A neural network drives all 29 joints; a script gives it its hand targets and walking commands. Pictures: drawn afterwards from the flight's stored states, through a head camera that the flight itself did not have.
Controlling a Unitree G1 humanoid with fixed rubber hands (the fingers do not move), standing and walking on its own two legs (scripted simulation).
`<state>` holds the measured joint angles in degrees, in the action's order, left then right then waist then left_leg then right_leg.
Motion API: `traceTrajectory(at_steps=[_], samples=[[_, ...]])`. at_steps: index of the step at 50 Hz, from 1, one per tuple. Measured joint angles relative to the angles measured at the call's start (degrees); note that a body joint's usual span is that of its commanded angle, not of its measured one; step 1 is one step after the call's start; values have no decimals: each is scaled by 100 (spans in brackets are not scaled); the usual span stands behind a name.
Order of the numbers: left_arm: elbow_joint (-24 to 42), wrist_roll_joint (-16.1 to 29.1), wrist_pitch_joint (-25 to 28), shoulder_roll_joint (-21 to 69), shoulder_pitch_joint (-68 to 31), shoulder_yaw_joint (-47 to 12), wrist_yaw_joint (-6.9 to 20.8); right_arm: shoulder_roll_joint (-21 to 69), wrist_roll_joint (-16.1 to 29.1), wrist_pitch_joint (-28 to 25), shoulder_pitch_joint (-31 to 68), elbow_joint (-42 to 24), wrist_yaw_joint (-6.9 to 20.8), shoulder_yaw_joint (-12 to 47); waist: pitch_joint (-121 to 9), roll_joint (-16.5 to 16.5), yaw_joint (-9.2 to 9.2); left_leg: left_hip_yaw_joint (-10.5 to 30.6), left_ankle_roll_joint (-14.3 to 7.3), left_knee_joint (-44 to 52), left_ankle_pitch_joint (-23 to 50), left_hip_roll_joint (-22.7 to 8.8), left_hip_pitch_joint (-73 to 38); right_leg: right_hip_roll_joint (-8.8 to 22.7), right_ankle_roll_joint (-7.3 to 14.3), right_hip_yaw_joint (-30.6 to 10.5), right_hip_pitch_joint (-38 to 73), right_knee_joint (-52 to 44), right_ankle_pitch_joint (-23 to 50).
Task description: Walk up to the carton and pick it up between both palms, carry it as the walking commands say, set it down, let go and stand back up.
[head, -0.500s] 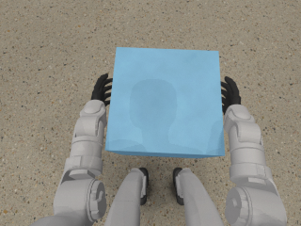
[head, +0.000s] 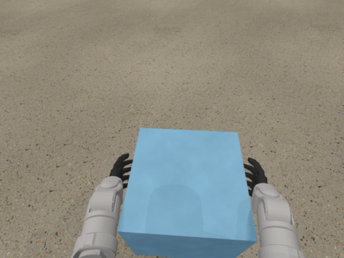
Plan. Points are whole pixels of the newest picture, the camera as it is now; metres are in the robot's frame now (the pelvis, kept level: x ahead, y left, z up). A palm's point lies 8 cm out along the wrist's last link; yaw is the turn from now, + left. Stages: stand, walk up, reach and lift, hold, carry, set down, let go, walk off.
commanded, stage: reach and lift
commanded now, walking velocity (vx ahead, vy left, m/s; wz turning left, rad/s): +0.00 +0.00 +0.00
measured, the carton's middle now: (185, 194) +0.30 +0.00 -0.06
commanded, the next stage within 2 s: hold in 1.30 s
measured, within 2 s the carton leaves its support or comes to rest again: neither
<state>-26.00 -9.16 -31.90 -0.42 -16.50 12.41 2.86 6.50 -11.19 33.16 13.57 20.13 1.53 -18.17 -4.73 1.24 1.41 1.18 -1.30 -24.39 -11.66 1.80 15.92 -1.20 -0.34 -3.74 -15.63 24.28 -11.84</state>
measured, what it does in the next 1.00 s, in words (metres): stands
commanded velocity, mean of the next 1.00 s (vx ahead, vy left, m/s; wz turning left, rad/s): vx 0.00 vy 0.00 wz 0.00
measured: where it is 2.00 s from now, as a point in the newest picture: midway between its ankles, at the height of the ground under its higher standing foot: outside the picture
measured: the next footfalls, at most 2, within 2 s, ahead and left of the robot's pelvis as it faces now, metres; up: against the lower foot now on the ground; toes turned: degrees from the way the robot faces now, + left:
none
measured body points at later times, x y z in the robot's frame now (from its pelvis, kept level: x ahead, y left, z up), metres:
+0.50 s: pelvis -0.01 -0.01 +0.00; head -0.05 +0.00 +0.45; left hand +0.29 +0.17 +0.03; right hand +0.27 -0.19 +0.03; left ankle +0.01 +0.10 -0.74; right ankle +0.01 -0.12 -0.74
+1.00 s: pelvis -0.01 +0.00 +0.00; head -0.05 +0.00 +0.45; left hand +0.28 +0.19 +0.03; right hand +0.28 -0.17 +0.03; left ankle +0.01 +0.11 -0.74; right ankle +0.00 -0.12 -0.74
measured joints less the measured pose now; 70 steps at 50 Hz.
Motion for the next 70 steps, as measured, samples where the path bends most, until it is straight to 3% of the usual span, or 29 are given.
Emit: traceTrajectory(at_steps=[6,15,28,36,70], samples=[[583,174,-302,-54,377,-178,-6,51,178,306,-376,-579,-117,249,144,8,22,45,36,286,74,-24,-449,-13,34,35,453,-278,64],[855,130,-649,-23,364,-189,25,41,174,702,-368,-899,-130,286,262,23,54,61,69,441,141,-65,-873,-48,68,44,879,-442,141],[704,-96,-889,19,112,9,87,-27,7,831,36,-471,-40,232,398,-5,-222,-23,85,360,184,-99,-992,-87,79,-38,953,-324,196],[571,-134,-931,-65,-82,47,96,-45,-101,791,332,-174,-7,204,409,-18,-300,37,76,224,168,-64,-853,-58,71,24,843,-201,160],[1582,-53,-1116,209,772,-155,-35,-120,81,934,-488,-1046,114,518,366,-53,-167,23,76,461,170,-62,-1067,-52,82,-7,1020,-376,139]])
